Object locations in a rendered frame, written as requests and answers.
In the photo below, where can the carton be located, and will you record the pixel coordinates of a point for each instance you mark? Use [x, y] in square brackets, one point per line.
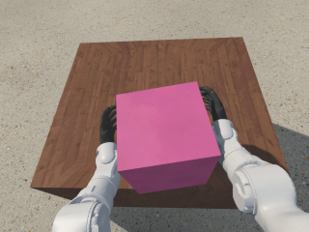
[164, 138]

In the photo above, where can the right robot upper arm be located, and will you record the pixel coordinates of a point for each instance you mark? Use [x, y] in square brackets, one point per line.
[267, 194]

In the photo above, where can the robot right forearm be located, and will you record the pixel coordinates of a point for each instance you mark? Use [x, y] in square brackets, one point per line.
[233, 155]

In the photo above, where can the left robot hand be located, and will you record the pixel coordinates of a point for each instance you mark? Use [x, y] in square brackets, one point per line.
[106, 128]

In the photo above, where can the right robot hand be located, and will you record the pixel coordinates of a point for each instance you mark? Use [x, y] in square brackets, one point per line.
[215, 106]

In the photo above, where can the robot left forearm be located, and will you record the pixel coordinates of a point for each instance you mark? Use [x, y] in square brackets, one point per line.
[106, 180]

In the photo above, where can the left robot upper arm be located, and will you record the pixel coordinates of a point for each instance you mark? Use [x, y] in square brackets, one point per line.
[83, 217]

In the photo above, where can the pedestal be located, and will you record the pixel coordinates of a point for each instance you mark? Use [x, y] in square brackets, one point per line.
[101, 71]

